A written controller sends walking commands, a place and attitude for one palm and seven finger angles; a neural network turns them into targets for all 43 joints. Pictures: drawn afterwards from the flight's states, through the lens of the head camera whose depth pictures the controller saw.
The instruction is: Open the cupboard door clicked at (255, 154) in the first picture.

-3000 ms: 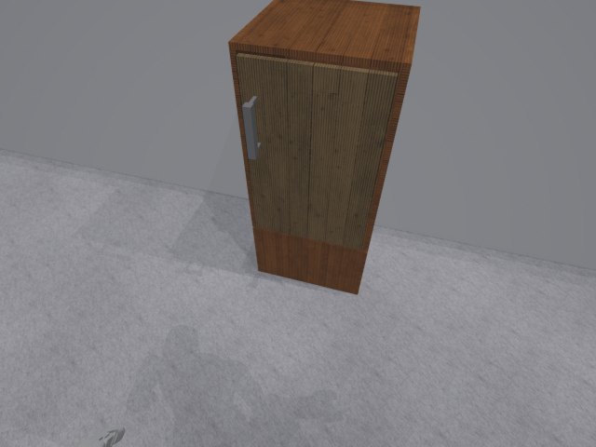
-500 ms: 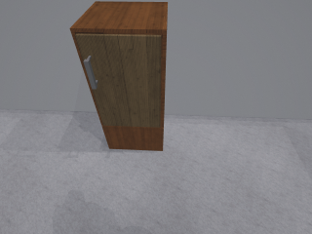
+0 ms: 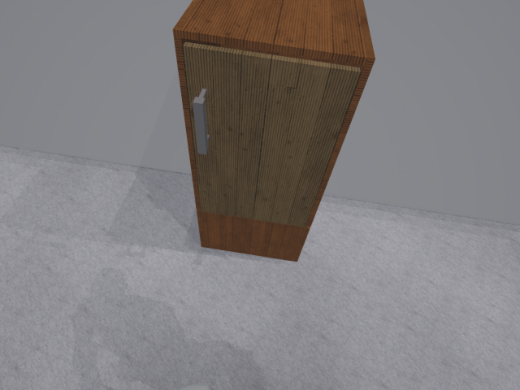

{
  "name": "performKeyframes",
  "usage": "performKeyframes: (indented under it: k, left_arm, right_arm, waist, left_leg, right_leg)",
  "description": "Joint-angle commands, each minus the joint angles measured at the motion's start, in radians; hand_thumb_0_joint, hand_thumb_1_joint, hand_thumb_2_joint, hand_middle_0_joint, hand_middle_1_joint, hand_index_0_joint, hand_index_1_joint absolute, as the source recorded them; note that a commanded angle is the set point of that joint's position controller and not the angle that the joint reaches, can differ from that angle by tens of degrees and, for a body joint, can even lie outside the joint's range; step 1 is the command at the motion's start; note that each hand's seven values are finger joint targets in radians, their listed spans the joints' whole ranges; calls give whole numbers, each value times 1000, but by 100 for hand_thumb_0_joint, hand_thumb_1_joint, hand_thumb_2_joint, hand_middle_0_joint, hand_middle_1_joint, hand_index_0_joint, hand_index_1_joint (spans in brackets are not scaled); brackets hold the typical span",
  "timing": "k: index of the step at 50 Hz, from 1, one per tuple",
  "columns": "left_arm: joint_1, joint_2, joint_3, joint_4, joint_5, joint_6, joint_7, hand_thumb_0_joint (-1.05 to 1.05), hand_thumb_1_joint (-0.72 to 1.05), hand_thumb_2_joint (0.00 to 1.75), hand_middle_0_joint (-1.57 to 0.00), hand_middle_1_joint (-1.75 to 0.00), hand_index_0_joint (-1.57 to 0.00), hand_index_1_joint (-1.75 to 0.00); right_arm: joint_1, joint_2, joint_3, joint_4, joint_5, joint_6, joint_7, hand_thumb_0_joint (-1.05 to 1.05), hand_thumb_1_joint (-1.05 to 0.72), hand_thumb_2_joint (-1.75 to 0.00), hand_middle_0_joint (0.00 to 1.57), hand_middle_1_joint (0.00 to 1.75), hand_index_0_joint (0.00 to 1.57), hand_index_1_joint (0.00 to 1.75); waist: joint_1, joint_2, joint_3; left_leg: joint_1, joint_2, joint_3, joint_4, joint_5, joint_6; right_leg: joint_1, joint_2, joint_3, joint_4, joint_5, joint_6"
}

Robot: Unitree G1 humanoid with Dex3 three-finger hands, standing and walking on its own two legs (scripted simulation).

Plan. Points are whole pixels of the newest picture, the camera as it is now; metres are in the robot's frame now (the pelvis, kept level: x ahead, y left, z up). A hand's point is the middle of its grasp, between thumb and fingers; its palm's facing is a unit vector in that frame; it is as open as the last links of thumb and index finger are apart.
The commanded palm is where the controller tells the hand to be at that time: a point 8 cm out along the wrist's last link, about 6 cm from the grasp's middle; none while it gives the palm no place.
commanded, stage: take the last steps up to it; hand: left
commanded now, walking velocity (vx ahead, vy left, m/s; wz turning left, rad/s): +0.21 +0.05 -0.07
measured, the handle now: (203, 122) +0.68 +0.19 -0.03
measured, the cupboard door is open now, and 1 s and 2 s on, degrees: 0 0 0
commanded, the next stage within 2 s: come to a stop and stand still in 0.16 s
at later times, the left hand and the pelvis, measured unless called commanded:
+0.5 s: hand (169, 322) +0.25 +0.18 -0.16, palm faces +0.03 -0.98 -0.17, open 7.3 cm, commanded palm none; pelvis +0.16 +0.02 +0.01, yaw +0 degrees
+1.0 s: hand (80, 360) +0.17 +0.32 -0.16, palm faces +0.07 -0.97 -0.25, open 7.4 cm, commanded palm none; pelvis +0.11 +0.12 +0.00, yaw -1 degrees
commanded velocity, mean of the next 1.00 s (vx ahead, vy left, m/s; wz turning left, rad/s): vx -0.08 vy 0.00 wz -0.02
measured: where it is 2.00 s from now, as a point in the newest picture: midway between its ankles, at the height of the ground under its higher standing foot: outside the picture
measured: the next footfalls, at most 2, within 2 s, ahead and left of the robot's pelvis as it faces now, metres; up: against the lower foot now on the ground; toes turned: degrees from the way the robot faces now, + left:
right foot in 0.44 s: +0.25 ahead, -0.08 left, +0.00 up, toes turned -6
left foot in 0.84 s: +0.17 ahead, +0.19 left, +0.00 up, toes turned +4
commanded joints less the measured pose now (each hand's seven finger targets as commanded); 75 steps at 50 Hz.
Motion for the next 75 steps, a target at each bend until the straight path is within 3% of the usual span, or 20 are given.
performKeyframes:
  k: [1, 12, 17, 21, 22, 23, 24, 26, 30, 33, 38, 39, 40, 42, 44, 48, 53, 58, 64, 75]
  left_arm:
    - [41, -5, 0, -56, 4, -26, -12, 0, 90, 90, -20, -30, -20, -30]
    - [-157, 1, -4, -141, 1, 4, -3, 0, 90, 90, -20, -30, -20, -30]
    - [-174, -30, -27, -137, -9, 5, 25, 0, 90, 90, -20, -30, -20, -30]
    - [-45, 40, -9, -118, -2, 6, 41, 0, 90, 90, -20, -30, -20, -30]
    - [7, 78, 4, -107, 0, 2, 45, 0, 90, 90, -20, -30, -20, -30]
    - [55, 138, 20, -94, 0, -8, 50, 0, 90, 90, -20, -30, -20, -30]
    - [103, 171, 28, -78, -7, -13, 52, 0, 90, 90, -20, -30, -20, -30]
    - [-18, 119, 19, -123, -3, -3, 63, 0, 90, 90, -20, -30, -20, -30]
    - [-186, 111, 16, -187, -2, 7, 63, 0, 90, 90, -20, -30, -20, -30]
    - [-188, 135, 20, -196, 2, 12, 52, 0, 90, 90, -20, -30, -20, -30]
    - [-162, 168, 33, -192, 11, 22, 36, 0, 90, 90, -20, -30, -20, -30]
    - [-144, 211, 19, -222, 5, 8, 78, 0, 90, 90, -20, -30, -20, -30]
    - [-156, 219, 14, -232, -6, 13, 77, 0, 90, 90, -20, -30, -20, -30]
    - [-124, 110, -4, -255, -15, 40, 60, 0, 90, 90, -20, -30, -20, -30]
    - [-148, 87, -10, -265, -2, 72, 44, 0, 90, 90, -20, -30, -20, -30]
    - [-92, 67, -17, -262, -6, 59, 22, 0, 90, 90, -20, -30, -20, -30]
    - [-28, 73, -25, -261, -3, 28, 22, 0, 90, 90, -20, -30, -20, -30]
    - [-94, 97, -36, -277, -6, -1, 27, 0, 90, 90, -20, -30, -20, -30]
    - [11, 64, -37, -229, 1, 22, 25, 0, 90, 90, -20, -30, -20, -30]
    - [176, 7, -29, -109, 5, 46, 24, 0, 90, 90, -20, -30, -20, -30]
  right_arm:
    - [129, -95, -4, 20, 9, -32, -29, 0, -90, -90, 20, 30, 20, 30]
    - [246, -76, 1, 96, 6, -33, -42, 0, -90, -90, 20, 30, 20, 30]
    - [249, -65, 18, 125, 4, -13, -62, 0, -90, -90, 20, 30, 20, 30]
    - [236, -90, -11, 113, 28, 22, -69, 0, -90, -90, 20, 30, 20, 30]
    - [236, -86, -21, 101, 33, 33, -70, 0, -90, -90, 20, 30, 20, 30]
    - [259, -62, -31, 89, 37, 38, -65, 0, -90, -90, 20, 30, 20, 30]
    - [209, -36, -31, 62, 41, 40, -59, 0, -90, -90, 20, 30, 20, 30]
    - [101, -30, -38, 39, 24, 72, -57, 0, -90, -90, 20, 30, 20, 30]
    - [109, -13, -41, 28, 19, 115, -35, 0, -90, -90, 20, 30, 20, 30]
    - [94, -36, -38, 11, 15, 118, -24, 0, -90, -90, 20, 30, 20, 30]
    - [66, -65, -29, -19, 18, 85, -21, 0, -90, -90, 20, 30, 20, 30]
    - [95, -151, -49, -86, 38, 64, -24, 0, -90, -90, 20, 30, 20, 30]
    - [47, -116, -36, -117, 38, 64, -21, 0, -90, -90, 20, 30, 20, 30]
    - [24, -202, -45, -154, 10, 50, -24, 0, -90, -90, 20, 30, 20, 30]
    - [-31, -218, -48, -197, -5, 70, -33, 0, -90, -90, 20, 30, 20, 30]
    - [-89, -185, -22, -224, -7, 70, -22, 0, -90, -90, 20, 30, 20, 30]
    - [-3, -173, -18, -210, 7, 57, -24, 0, -90, -90, 20, 30, 20, 30]
    - [70, -139, -4, -168, 13, 52, -20, 0, -90, -90, 20, 30, 20, 30]
    - [53, -168, -7, -126, 6, 47, -21, 0, -90, -90, 20, 30, 20, 30]
    - [49, -178, -14, -55, 7, 72, -26, 0, -90, -90, 20, 30, 20, 30]
  waist:
    - [3, 116, -34]
    - [-18, 56, 45]
    - [-20, 91, 28]
    - [30, 136, -20]
    - [42, 97, -63]
    - [40, 19, -151]
    - [69, -39, -214]
    - [53, -23, -151]
    - [-42, 39, -104]
    - [-34, -113, -123]
    - [-18, -172, -148]
    - [-62, -27, -404]
    - [-56, -24, -327]
    - [-35, 299, -225]
    - [-32, 291, 3]
    - [11, 186, 113]
    - [7, 85, 15]
    - [-55, -100, -42]
    - [-4, 140, 3]
    - [34, 118, 27]
  left_leg:
    - [136, 229, -260, -419, 253, 70]
    - [325, 239, -180, -425, 574, 105]
    - [337, 229, -138, -283, 1082, 22]
    - [333, 188, -130, -63, 1148, -52]
    - [254, 137, -105, 74, 993, -81]
    - [85, 30, -50, 307, 596, -116]
    - [-25, -91, -48, 541, -297, -139]
    - [-66, -52, -202, 658, -340, -90]
    - [-39, -21, -186, 564, -223, -111]
    - [-14, -9, -151, 421, -175, -123]
    - [72, -10, -106, 98, -142, -109]
    - [106, -36, -46, 15, -169, -130]
    - [149, -18, -38, -80, -28, -113]
    - [172, 169, -287, -245, 243, -37]
    - [3, 263, -349, -315, 295, 76]
    - [-134, 183, -305, -353, -12, 83]
    - [-15, 163, -341, -315, -171, 60]
    - [125, 49, -239, -235, -111, -7]
    - [-29, 143, -375, -480, -362, 4]
    - [-111, 147, -338, -554, -404, -18]
  right_leg:
    - [-170, -25, 8, 47, 147, 0]
    - [-257, 0, -23, -293, 197, 27]
    - [-66, 67, -61, -506, 190, 4]
    - [107, 91, -69, -714, 399, -16]
    - [215, 15, 6, -708, 771, -54]
    - [379, -169, 179, -648, 1292, -155]
    - [457, -348, 285, -704, 1611, -301]
    - [294, -301, 238, -763, 1343, -282]
    - [122, -197, 88, -829, 964, -188]
    - [113, -163, 72, -835, 815, -176]
    - [147, -140, 125, -798, 595, -154]
    - [387, -196, 226, -710, 998, -126]
    - [325, -184, 135, -649, 858, -99]
    - [81, 10, -19, -527, 230, 1]
    - [-61, 104, 7, -319, -74, 11]
    - [-12, 102, 36, -324, 23, 12]
    - [118, 93, 32, -710, 141, -8]
    - [-3, 6, 182, -848, -3, -74]
    - [100, 90, 37, -699, 88, -28]
    - [215, 127, -27, -652, 78, -29]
